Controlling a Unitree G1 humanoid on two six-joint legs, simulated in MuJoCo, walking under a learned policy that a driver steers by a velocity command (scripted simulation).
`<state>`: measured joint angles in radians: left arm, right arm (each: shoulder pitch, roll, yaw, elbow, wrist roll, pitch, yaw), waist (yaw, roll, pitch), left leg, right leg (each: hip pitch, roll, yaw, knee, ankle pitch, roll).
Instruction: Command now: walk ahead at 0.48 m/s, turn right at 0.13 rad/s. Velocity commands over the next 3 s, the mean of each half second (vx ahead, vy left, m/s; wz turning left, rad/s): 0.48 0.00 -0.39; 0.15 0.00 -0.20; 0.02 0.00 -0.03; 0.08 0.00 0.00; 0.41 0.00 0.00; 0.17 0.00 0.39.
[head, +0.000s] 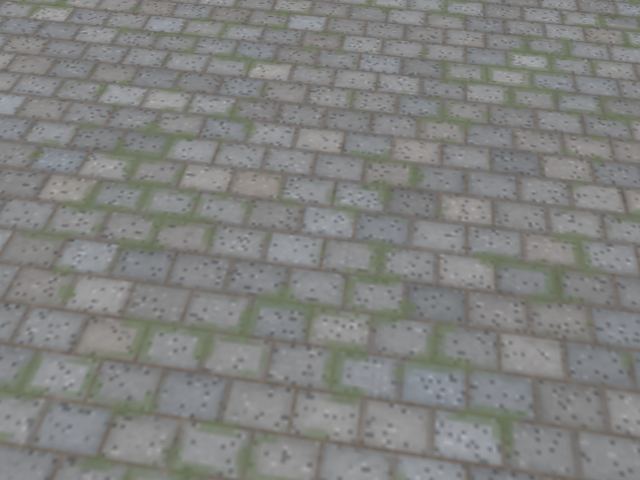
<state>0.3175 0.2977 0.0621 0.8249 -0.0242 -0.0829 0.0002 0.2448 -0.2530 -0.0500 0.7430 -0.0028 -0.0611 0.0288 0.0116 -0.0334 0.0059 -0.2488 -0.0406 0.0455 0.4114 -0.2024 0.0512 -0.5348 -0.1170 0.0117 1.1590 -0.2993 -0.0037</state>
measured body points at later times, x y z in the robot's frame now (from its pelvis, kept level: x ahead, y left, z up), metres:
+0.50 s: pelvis +0.28 -0.07 -0.01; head +0.32 -0.09 +0.44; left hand +0.47 +0.16 -0.11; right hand +0.33 -0.37 -0.12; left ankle +0.25 +0.10 -0.65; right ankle +0.32 -0.15 -0.74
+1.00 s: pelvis +0.45 -0.08 -0.01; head +0.48 -0.08 +0.44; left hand +0.65 +0.13 -0.13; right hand +0.51 -0.36 -0.12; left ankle +0.57 -0.01 -0.74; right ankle +0.38 -0.20 -0.73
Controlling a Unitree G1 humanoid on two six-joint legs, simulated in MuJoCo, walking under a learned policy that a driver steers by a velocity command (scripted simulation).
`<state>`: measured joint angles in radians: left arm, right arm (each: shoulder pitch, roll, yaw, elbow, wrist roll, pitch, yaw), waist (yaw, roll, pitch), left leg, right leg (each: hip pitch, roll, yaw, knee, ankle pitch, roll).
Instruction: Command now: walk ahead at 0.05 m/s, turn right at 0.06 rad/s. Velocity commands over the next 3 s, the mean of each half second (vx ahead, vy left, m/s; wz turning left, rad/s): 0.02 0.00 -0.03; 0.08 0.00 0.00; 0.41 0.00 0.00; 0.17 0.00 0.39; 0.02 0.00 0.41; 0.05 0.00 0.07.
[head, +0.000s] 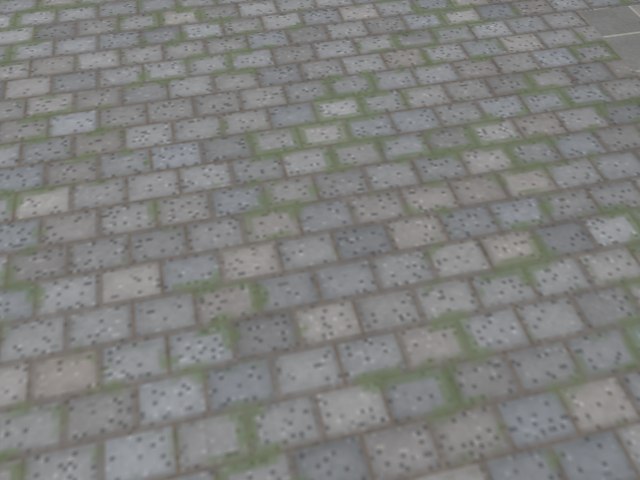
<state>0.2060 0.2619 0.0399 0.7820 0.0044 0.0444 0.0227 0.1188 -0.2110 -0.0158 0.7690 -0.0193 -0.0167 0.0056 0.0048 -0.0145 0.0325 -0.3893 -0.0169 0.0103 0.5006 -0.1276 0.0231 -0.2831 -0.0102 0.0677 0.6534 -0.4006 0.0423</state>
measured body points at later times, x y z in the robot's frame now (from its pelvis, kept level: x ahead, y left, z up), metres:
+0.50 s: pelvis +0.04 -0.02 +0.00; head +0.05 -0.02 +0.45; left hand +0.10 +0.23 -0.14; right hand +0.16 -0.28 -0.13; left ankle +0.08 +0.11 -0.73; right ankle -0.01 -0.15 -0.73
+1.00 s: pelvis +0.08 +0.00 +0.00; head +0.07 +0.01 +0.45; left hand +0.05 +0.25 -0.15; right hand +0.15 -0.27 -0.14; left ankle +0.08 +0.10 -0.73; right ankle -0.01 -0.15 -0.73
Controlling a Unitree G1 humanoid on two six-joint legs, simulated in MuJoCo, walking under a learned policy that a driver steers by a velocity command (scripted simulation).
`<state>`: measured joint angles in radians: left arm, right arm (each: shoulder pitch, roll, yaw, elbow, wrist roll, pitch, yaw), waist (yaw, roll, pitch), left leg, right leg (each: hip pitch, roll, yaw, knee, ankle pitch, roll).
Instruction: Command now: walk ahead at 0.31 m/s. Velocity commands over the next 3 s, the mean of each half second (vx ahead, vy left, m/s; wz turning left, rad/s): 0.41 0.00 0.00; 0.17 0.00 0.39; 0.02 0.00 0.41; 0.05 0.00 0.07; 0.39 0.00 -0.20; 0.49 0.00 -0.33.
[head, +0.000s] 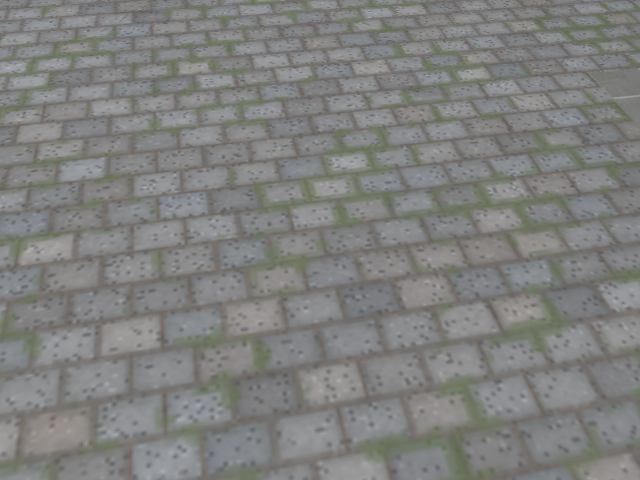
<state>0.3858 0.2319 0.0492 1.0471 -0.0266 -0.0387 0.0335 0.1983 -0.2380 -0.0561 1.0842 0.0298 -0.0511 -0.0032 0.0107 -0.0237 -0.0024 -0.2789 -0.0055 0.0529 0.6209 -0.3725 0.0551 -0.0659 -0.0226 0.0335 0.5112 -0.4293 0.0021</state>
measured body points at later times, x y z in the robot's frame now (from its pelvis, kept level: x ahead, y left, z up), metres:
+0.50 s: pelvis +0.22 -0.02 -0.01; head +0.25 -0.03 +0.44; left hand +0.47 +0.19 -0.09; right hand +0.11 -0.27 -0.15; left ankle +0.01 +0.10 -0.73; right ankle +0.37 -0.13 -0.73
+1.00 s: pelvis +0.37 -0.03 +0.01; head +0.40 -0.01 +0.46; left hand +0.41 +0.27 -0.12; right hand +0.57 -0.26 -0.10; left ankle +0.39 +0.09 -0.71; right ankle +0.38 -0.14 -0.73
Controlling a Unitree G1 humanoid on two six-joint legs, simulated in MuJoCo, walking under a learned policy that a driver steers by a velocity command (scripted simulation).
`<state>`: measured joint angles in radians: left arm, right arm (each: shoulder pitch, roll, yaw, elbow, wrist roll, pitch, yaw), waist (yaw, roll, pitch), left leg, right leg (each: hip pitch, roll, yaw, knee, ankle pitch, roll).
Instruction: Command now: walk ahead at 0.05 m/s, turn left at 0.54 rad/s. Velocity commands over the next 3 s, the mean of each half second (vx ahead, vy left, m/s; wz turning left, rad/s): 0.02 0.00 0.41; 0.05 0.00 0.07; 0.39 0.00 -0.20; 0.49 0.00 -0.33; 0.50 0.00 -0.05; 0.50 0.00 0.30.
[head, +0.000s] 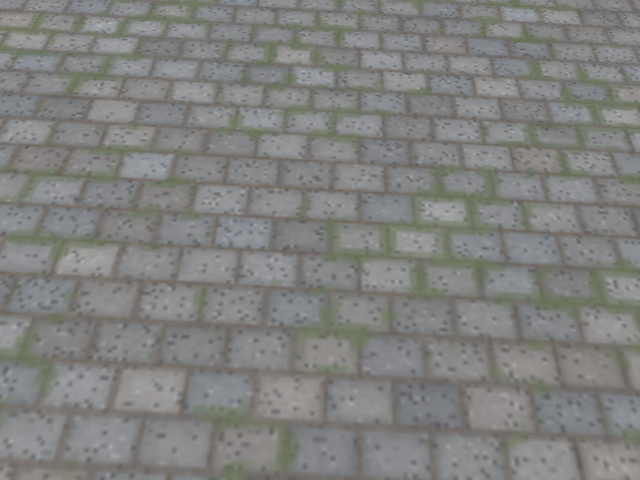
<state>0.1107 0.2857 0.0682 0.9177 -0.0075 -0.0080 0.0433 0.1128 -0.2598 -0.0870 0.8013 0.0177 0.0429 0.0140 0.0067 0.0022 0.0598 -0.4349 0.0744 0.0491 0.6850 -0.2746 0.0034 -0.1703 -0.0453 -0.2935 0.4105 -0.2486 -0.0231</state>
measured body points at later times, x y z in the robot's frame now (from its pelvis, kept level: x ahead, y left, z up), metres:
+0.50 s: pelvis +0.05 +0.00 -0.01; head +0.07 +0.00 +0.44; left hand +0.11 +0.30 -0.12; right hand +0.26 -0.23 -0.11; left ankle +0.05 +0.11 -0.74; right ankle +0.07 -0.13 -0.74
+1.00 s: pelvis +0.07 +0.00 -0.01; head +0.06 +0.00 +0.44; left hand +0.09 +0.28 -0.14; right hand +0.20 -0.25 -0.14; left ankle +0.02 +0.11 -0.74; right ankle +0.07 -0.13 -0.74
